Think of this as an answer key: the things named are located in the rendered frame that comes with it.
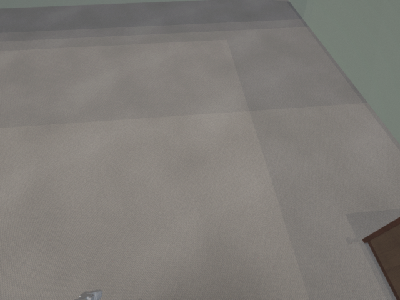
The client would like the wardrobe door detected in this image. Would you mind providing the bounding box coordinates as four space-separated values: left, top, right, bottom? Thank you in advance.
370 224 400 298

